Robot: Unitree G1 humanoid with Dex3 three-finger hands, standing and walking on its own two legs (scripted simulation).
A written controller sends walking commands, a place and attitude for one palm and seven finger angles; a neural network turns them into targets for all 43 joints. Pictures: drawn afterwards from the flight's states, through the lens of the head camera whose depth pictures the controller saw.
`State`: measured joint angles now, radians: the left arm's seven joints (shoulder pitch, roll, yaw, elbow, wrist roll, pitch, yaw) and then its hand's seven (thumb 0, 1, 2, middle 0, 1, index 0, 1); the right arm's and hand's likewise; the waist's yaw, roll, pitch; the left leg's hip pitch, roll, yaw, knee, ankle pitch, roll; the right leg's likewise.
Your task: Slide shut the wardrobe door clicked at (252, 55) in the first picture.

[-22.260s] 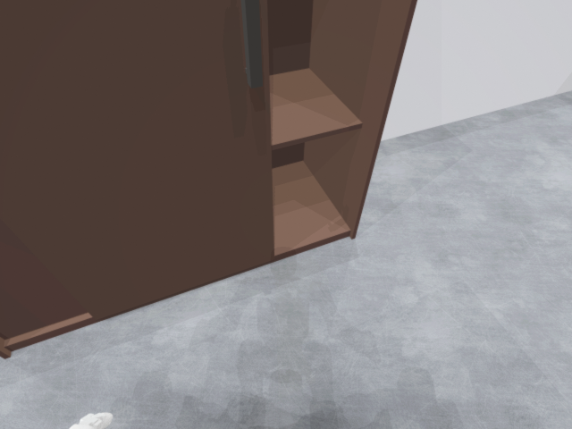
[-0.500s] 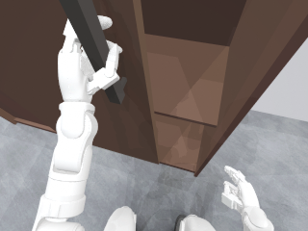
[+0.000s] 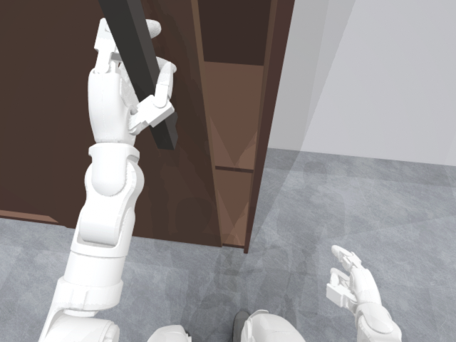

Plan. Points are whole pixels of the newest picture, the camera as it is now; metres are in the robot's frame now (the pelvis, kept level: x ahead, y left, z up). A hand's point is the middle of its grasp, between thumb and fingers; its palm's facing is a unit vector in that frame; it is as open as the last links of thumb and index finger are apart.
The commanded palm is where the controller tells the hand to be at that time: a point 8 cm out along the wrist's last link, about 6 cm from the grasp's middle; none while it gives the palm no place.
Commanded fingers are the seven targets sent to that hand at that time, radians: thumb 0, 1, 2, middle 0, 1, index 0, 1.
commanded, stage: step sideways, sliding the door along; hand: left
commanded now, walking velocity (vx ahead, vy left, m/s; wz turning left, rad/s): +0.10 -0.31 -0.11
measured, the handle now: (153, 73) +0.42 +0.13 +0.22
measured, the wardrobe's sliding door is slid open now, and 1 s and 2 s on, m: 0.09 0.00 0.00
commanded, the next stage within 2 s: stop walking and hold the door there in 0.94 s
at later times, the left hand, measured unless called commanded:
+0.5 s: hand (235, 103) +0.37 +0.02 +0.22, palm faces +0.12 -0.99 -0.05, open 6.7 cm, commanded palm +0.34 +0.02 +0.22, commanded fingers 0.00 0.90 0.90 -0.45 -1.40 -0.45 -1.40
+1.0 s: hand (240, 96) +0.38 +0.02 +0.22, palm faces +0.49 -0.87 -0.09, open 6.8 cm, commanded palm +0.34 -0.02 +0.22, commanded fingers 0.00 0.90 0.90 -0.45 -1.40 -0.45 -1.40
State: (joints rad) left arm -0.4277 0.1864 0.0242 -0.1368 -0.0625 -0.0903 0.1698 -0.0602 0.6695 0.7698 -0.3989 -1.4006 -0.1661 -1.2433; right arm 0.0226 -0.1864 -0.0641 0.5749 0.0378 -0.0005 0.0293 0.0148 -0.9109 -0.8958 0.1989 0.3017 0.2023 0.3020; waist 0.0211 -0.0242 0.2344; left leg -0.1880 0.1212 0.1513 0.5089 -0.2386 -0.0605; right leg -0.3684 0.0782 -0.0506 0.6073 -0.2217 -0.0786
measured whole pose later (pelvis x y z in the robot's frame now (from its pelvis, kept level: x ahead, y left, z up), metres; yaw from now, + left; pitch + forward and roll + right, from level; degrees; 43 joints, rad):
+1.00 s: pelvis -0.01 -0.26 -0.01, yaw -1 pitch -5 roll -1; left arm -0.63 0.39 0.30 0.15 -0.10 0.01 0.16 -0.10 0.58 0.81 -0.46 -1.40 -0.28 -1.23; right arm 0.09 -0.24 -0.08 0.60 0.07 -0.02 0.06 0.01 -0.91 -0.90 0.20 0.30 0.20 0.30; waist 0.15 0.04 0.29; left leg -0.19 0.25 0.04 0.61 -0.32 -0.15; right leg -0.26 0.00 -0.07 0.65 -0.32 0.01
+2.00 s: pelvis +0.00 -0.22 +0.01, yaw -7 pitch -2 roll -1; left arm -0.33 0.42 0.35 0.24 -0.08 -0.11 0.16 -0.10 0.63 0.74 -0.46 -1.40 -0.27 -1.38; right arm 0.22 -0.21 0.03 0.68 0.04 -0.05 -0.08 0.02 -0.91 -0.90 0.20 0.30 0.21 0.30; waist 0.01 0.01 0.03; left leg -0.21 0.07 0.21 0.51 -0.26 0.03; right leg -0.23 -0.02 0.05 0.47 -0.20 0.04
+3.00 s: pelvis -0.01 -0.17 +0.01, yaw -8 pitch -1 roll -1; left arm -0.32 0.35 0.26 0.14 -0.08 -0.10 0.17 -0.10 0.66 0.74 -0.46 -1.40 -0.27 -1.38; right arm 0.20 -0.21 0.05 0.69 0.02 -0.03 -0.09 0.02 -0.91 -0.89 0.20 0.30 0.21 0.30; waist 0.03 0.03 0.05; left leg -0.21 0.00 0.26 0.45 -0.23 0.10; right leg -0.22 -0.03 -0.04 0.47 -0.22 0.02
